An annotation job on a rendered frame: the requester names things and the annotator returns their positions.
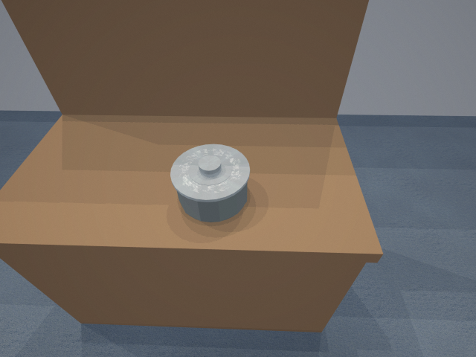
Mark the knob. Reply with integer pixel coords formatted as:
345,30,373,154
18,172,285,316
199,155,221,175

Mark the lid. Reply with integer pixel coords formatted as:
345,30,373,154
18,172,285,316
170,144,250,202

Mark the table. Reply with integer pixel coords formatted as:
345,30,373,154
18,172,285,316
0,0,383,332

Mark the pot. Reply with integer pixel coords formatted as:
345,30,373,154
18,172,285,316
177,184,247,222

